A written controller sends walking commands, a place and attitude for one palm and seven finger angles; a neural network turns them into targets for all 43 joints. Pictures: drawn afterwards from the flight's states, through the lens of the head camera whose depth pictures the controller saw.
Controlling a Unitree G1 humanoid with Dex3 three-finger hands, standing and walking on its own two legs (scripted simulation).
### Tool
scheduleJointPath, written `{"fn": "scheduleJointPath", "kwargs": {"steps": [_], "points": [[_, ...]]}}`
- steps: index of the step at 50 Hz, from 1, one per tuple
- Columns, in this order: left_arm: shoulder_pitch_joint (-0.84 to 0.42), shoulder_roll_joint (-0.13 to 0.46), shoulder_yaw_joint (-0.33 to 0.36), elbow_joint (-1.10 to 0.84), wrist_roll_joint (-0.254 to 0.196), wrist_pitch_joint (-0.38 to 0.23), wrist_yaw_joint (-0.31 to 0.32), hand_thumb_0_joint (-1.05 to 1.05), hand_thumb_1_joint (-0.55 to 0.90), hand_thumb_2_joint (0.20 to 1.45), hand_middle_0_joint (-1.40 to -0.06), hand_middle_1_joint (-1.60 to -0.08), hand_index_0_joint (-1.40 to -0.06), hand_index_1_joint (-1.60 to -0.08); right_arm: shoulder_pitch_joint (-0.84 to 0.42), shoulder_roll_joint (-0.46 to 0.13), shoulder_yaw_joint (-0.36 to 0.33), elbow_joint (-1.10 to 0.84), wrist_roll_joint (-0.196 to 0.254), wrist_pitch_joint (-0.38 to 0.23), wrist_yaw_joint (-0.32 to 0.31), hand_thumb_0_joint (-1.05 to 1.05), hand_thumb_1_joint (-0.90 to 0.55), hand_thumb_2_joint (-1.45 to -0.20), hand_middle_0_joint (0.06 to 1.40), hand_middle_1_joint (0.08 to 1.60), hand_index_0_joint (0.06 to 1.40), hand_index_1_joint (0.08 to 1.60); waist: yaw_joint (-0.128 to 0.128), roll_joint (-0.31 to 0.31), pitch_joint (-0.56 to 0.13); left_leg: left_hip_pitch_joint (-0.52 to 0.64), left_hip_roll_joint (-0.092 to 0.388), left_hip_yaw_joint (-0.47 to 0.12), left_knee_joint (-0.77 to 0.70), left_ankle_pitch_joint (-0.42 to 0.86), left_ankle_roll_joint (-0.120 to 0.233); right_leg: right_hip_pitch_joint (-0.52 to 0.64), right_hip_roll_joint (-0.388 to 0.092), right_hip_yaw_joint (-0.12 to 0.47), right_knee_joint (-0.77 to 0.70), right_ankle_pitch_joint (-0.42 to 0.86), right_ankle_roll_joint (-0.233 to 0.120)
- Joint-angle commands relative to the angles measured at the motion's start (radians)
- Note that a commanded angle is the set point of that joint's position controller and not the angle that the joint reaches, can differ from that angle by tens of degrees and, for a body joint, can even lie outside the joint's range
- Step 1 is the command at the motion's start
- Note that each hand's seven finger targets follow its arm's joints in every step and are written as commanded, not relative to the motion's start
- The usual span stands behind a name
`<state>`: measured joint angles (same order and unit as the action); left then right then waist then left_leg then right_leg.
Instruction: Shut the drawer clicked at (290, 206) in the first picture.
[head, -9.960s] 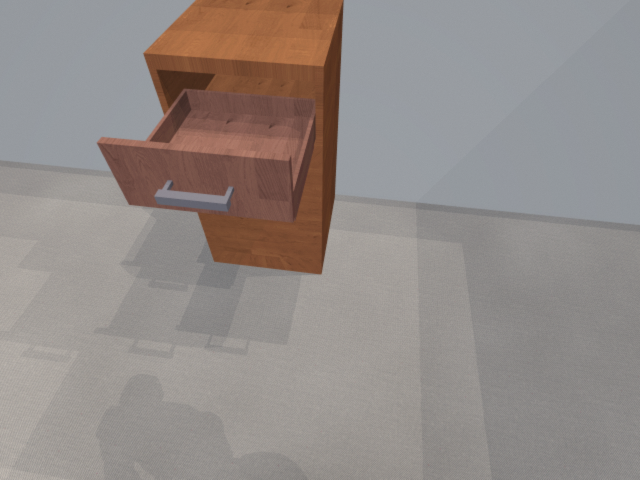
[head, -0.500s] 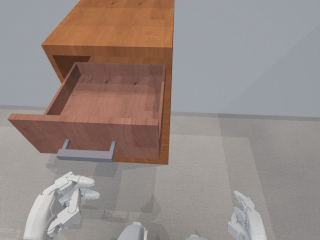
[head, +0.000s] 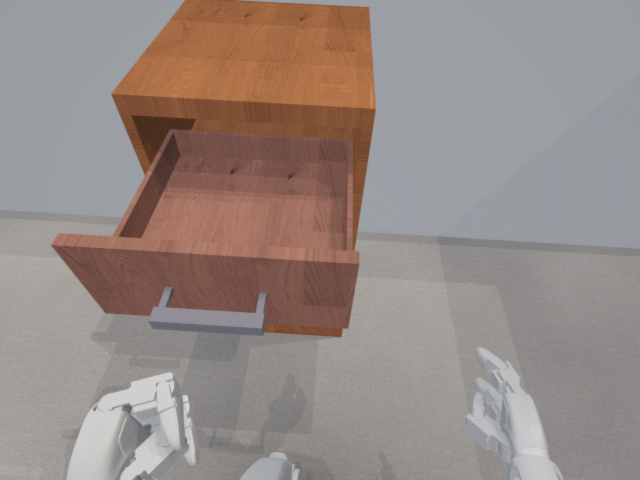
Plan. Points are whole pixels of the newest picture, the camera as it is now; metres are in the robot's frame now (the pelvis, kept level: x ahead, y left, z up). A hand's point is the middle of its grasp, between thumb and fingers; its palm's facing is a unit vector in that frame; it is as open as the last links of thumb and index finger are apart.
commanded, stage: raise the hand and make a fist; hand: left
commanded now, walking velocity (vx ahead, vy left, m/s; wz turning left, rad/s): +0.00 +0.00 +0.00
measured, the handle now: (211, 308) +0.33 +0.18 +0.00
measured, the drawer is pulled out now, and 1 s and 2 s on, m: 0.29 0.29 0.29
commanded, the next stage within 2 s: bring the fist close to the handle in 0.68 s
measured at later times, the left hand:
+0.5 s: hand (189, 455) +0.14 +0.13 +0.10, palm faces +0.02 -1.00 -0.01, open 3.3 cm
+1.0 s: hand (208, 437) +0.16 +0.12 +0.08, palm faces +0.04 -1.00 -0.04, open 3.3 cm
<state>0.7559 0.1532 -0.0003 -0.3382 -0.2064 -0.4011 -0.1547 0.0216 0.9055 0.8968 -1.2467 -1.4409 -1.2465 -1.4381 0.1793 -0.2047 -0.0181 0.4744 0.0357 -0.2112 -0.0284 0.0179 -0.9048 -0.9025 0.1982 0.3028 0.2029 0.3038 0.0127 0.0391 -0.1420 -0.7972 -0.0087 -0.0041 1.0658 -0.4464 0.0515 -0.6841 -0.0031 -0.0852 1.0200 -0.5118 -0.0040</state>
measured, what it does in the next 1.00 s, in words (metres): stands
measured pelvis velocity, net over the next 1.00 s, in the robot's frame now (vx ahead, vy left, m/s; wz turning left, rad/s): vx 0.01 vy -0.03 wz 0.01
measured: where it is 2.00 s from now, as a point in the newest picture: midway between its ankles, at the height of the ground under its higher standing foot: outside the picture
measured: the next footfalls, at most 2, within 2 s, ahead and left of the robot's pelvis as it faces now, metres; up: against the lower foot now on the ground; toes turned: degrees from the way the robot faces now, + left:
none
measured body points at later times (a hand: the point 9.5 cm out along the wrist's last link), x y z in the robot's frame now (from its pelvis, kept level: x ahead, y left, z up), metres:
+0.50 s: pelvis +0.00 +0.01 +0.00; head +0.02 +0.01 +0.45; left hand +0.13 +0.19 +0.10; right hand +0.19 -0.22 -0.05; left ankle +0.05 +0.08 -0.67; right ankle +0.00 -0.12 -0.67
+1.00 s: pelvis +0.01 -0.03 +0.00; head +0.04 -0.03 +0.45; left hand +0.15 +0.18 +0.08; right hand +0.21 -0.25 -0.06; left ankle +0.05 +0.08 -0.67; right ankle +0.00 -0.12 -0.67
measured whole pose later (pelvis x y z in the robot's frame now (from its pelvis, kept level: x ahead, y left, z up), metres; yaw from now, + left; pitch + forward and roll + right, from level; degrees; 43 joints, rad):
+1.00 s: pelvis +0.01 -0.03 +0.00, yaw +0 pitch +11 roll -2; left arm 0.78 0.18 0.02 -0.35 -0.21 -0.37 -0.14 0.02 0.90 0.90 -1.40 -1.60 -1.40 -1.60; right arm 0.24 -0.21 0.00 0.43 0.04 -0.14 -0.04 0.02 -0.90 -0.90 0.20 0.30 0.21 0.30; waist 0.01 0.05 -0.16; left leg -0.80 0.01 -0.03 1.08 -0.47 0.01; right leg -0.69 0.02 -0.11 1.05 -0.55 -0.04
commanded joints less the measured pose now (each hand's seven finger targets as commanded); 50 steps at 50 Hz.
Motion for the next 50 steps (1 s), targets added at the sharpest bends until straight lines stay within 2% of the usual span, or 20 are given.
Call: {"fn": "scheduleJointPath", "kwargs": {"steps": [1,2,5,7,13,17,21,22,23,24,25,26,30,32,33,35,37,41,43,50], "points": [[0.063,0.040,-0.050,-0.283,0.026,-0.004,0.021,0.000,0.900,0.900,-1.400,-1.600,-1.400,-1.600,-0.047,-0.122,-0.029,-0.210,0.004,-0.026,-0.001,0.000,-0.900,-0.900,0.200,0.300,0.200,0.300,-0.014,0.021,-0.072,0.200,0.039,-0.101,-0.244,0.063,-0.025,-0.041,0.023,-0.023,-0.138,0.057,-0.022],[0.060,0.066,-0.031,-0.289,0.039,0.010,0.035,0.000,0.900,0.900,-1.400,-1.600,-1.400,-1.600,-0.052,-0.124,-0.028,-0.212,0.004,-0.016,-0.001,0.000,-0.900,-0.900,0.200,0.300,0.200,0.300,-0.010,0.023,-0.066,0.198,0.040,-0.105,-0.248,0.054,-0.027,-0.040,0.025,-0.021,-0.136,0.053,-0.024],[0.087,0.029,-0.081,-0.348,0.055,0.032,0.060,0.000,0.900,0.900,-1.400,-1.600,-1.400,-1.600,-0.036,-0.113,-0.019,-0.248,0.002,0.006,0.007,0.000,-0.900,-0.900,0.200,0.300,0.200,0.300,-0.006,0.020,-0.078,0.215,0.045,-0.120,-0.261,0.046,-0.033,-0.042,0.026,-0.029,-0.122,0.044,-0.024],[0.108,0.044,-0.066,-0.360,0.067,0.047,0.080,0.000,0.900,0.900,-1.400,-1.600,-1.400,-1.600,-0.042,-0.110,-0.018,-0.256,0.002,0.020,0.009,0.000,-0.900,-0.900,0.200,0.300,0.200,0.300,0.007,0.032,-0.068,0.214,0.046,-0.124,-0.267,0.047,-0.039,-0.038,0.030,-0.026,-0.121,0.044,-0.026],[0.159,0.009,-0.131,-0.430,0.081,0.071,0.098,0.000,0.900,0.900,-1.400,-1.600,-1.400,-1.600,-0.027,-0.104,-0.007,-0.293,0.005,0.039,0.021,0.000,-0.900,-0.900,0.200,0.300,0.200,0.300,-0.003,0.024,-0.052,0.212,0.047,-0.126,-0.268,0.053,-0.041,-0.030,0.029,-0.028,-0.123,0.043,-0.026],[0.179,0.047,-0.083,-0.391,0.082,0.076,0.102,0.000,0.900,0.900,-1.400,-1.600,-1.400,-1.600,-0.033,-0.106,-0.013,-0.288,0.007,0.048,0.013,0.000,-0.900,-0.900,0.200,0.300,0.200,0.300,0.000,-0.027,-0.019,0.157,0.038,-0.113,-0.262,-0.005,-0.034,-0.022,0.032,-0.023,-0.141,0.016,-0.027],[0.177,0.045,-0.072,-0.405,0.065,0.054,0.096,0.000,0.900,0.900,-1.400,-1.600,-1.400,-1.600,-0.022,-0.106,-0.014,-0.294,0.009,0.048,0.008,0.000,-0.900,-0.900,0.200,0.300,0.200,0.300,-0.001,-0.017,-0.037,0.148,0.029,-0.091,-0.239,0.003,-0.029,-0.025,0.031,-0.017,-0.139,0.013,-0.026],[0.182,0.065,-0.050,-0.413,0.065,0.047,0.102,0.000,0.900,0.900,-1.400,-1.600,-1.400,-1.600,-0.022,-0.106,-0.018,-0.291,0.010,0.045,0.007,0.000,-0.900,-0.900,0.200,0.300,0.200,0.300,0.009,0.000,-0.056,0.151,0.030,-0.090,-0.240,0.012,-0.031,-0.017,0.032,-0.016,-0.136,0.015,-0.029],[0.199,0.042,-0.069,-0.422,0.055,0.040,0.099,0.000,0.900,0.900,-1.400,-1.600,-1.400,-1.600,-0.020,-0.101,-0.016,-0.294,0.009,0.040,0.008,0.000,-0.900,-0.900,0.200,0.300,0.200,0.300,0.006,0.005,-0.067,0.160,0.027,-0.084,-0.233,0.028,-0.029,-0.012,0.031,-0.015,-0.138,0.024,-0.028],[0.197,0.067,-0.039,-0.424,0.050,0.031,0.102,0.000,0.900,0.900,-1.400,-1.600,-1.400,-1.600,-0.010,-0.103,-0.022,-0.288,0.011,0.038,0.007,0.000,-0.900,-0.900,0.200,0.300,0.200,0.300,0.010,-0.003,-0.081,0.160,0.029,-0.080,-0.226,0.051,-0.030,-0.007,0.032,-0.014,-0.135,0.036,-0.029],[0.204,0.047,-0.061,-0.440,0.043,0.021,0.098,0.000,0.900,0.900,-1.400,-1.600,-1.400,-1.600,-0.011,-0.101,-0.020,-0.289,0.011,0.032,0.008,0.000,-0.900,-0.900,0.200,0.300,0.200,0.300,0.008,0.017,-0.092,0.169,0.026,-0.073,-0.217,0.075,-0.028,-0.005,0.031,-0.012,-0.136,0.053,-0.028],[0.203,0.066,-0.041,-0.434,0.039,0.015,0.099,0.000,0.900,0.900,-1.400,-1.600,-1.400,-1.600,-0.009,-0.101,-0.024,-0.284,0.012,0.029,0.009,0.000,-0.900,-0.900,0.200,0.300,0.200,0.300,0.009,0.014,-0.093,0.160,0.026,-0.068,-0.212,0.077,-0.028,-0.002,0.030,-0.009,-0.139,0.053,-0.028],[0.182,0.058,-0.047,-0.390,0.036,0.005,0.090,0.000,0.900,0.900,-1.400,-1.600,-1.400,-1.600,-0.015,-0.106,-0.024,-0.271,0.013,0.024,0.006,0.000,-0.900,-0.900,0.200,0.300,0.200,0.300,-0.011,-0.019,-0.030,0.126,0.023,-0.066,-0.206,0.031,-0.022,-0.023,0.030,-0.003,-0.159,0.019,-0.024],[0.189,0.085,-0.013,-0.362,0.038,0.009,0.088,0.000,0.900,0.900,-1.400,-1.600,-1.400,-1.600,-0.023,-0.108,-0.029,-0.263,0.015,0.026,0.001,0.000,-0.900,-0.900,0.200,0.300,0.200,0.300,-0.004,-0.015,-0.024,0.116,0.021,-0.062,-0.204,0.023,-0.020,-0.018,0.029,0.006,-0.171,0.011,-0.025],[0.194,0.063,-0.034,-0.359,0.035,0.012,0.079,0.000,0.900,0.900,-1.400,-1.600,-1.400,-1.600,-0.019,-0.106,-0.026,-0.265,0.015,0.026,0.001,0.000,-0.900,-0.900,0.200,0.300,0.200,0.300,-0.012,-0.013,-0.030,0.123,0.018,-0.056,-0.199,0.027,-0.017,-0.014,0.027,0.010,-0.175,0.018,-0.024],[0.192,0.072,-0.017,-0.352,0.027,0.017,0.068,0.000,0.900,0.900,-1.400,-1.600,-1.400,-1.600,-0.018,-0.105,-0.028,-0.265,0.017,0.027,-0.004,0.000,-0.900,-0.900,0.200,0.300,0.200,0.300,-0.007,-0.030,-0.044,0.124,0.016,-0.049,-0.193,0.040,-0.016,0.000,0.025,0.017,-0.180,0.031,-0.022],[0.190,0.111,0.042,-0.335,0.019,0.022,0.066,0.000,0.900,0.900,-1.400,-1.600,-1.400,-1.600,-0.024,-0.104,-0.033,-0.256,0.018,0.033,-0.011,0.000,-0.900,-0.900,0.200,0.300,0.200,0.300,0.005,-0.054,-0.058,0.120,0.014,-0.042,-0.184,0.066,-0.015,0.028,0.024,0.029,-0.191,0.059,-0.021],[0.119,0.094,0.038,-0.308,0.001,0.010,0.049,0.000,0.900,0.900,-1.400,-1.600,-1.400,-1.600,-0.020,-0.102,-0.026,-0.242,0.016,0.032,-0.017,0.000,-0.900,-0.900,0.200,0.300,0.200,0.300,-0.014,-0.037,-0.037,0.115,0.009,-0.037,-0.168,0.078,-0.014,0.014,0.022,0.040,-0.199,0.070,-0.017],[0.098,0.090,0.049,-0.257,-0.007,-0.004,0.040,0.000,0.900,0.900,-1.400,-1.600,-1.400,-1.600,-0.020,-0.103,-0.028,-0.223,0.012,0.029,-0.022,0.000,-0.900,-0.900,0.200,0.300,0.200,0.300,-0.023,-0.067,-0.023,0.099,0.007,-0.037,-0.148,0.084,-0.013,0.005,0.020,0.056,-0.208,0.080,-0.014],[0.046,0.107,0.070,-0.195,-0.017,-0.058,-0.011,0.000,0.900,0.900,-1.400,-1.600,-1.400,-1.600,-0.017,-0.109,-0.035,-0.195,0.006,0.013,-0.018,0.000,-0.900,-0.900,0.200,0.300,0.200,0.300,-0.019,-0.020,-0.114,0.097,0.003,-0.029,-0.099,0.165,-0.015,0.023,0.009,0.078,-0.169,0.207,-0.011]]}}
